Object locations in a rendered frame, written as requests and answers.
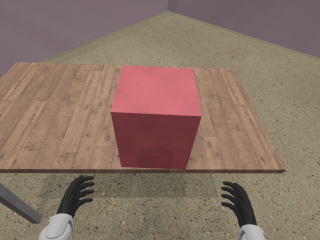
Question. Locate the carton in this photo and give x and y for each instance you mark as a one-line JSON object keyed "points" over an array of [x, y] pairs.
{"points": [[156, 115]]}

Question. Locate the robot left forearm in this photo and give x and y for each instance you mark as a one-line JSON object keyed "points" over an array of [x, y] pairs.
{"points": [[59, 227]]}

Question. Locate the robot right hand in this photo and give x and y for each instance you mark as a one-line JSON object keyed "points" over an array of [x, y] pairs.
{"points": [[242, 206]]}

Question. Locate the table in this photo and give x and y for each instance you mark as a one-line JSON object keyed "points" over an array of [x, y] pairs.
{"points": [[56, 118]]}

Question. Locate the robot left hand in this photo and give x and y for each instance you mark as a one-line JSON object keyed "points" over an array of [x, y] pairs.
{"points": [[70, 201]]}

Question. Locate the robot right forearm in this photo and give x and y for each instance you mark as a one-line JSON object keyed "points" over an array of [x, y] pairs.
{"points": [[251, 232]]}

